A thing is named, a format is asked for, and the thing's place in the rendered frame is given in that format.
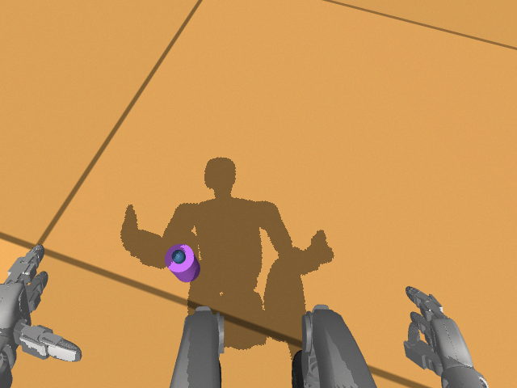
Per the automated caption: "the bottle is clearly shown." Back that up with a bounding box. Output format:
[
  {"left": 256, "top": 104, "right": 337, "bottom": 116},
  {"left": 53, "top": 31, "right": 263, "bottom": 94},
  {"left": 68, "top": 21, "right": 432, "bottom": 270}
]
[{"left": 165, "top": 244, "right": 200, "bottom": 282}]

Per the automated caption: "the left robot hand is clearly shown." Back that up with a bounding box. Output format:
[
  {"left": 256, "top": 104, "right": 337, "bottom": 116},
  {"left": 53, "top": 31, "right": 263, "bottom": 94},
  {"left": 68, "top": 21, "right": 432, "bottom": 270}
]
[{"left": 0, "top": 244, "right": 82, "bottom": 362}]

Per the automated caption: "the right robot hand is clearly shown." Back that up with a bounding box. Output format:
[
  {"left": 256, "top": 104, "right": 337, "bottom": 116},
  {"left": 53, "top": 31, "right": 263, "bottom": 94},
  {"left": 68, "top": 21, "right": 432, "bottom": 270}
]
[{"left": 403, "top": 286, "right": 474, "bottom": 377}]

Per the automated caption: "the right robot arm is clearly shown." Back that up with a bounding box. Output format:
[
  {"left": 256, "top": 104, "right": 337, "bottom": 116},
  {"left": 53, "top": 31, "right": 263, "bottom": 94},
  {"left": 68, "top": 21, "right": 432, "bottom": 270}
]
[{"left": 441, "top": 366, "right": 489, "bottom": 388}]

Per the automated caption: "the left robot arm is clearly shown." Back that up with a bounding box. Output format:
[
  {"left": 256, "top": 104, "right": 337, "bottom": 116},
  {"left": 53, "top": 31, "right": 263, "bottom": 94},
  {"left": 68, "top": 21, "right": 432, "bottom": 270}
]
[{"left": 0, "top": 335, "right": 17, "bottom": 388}]

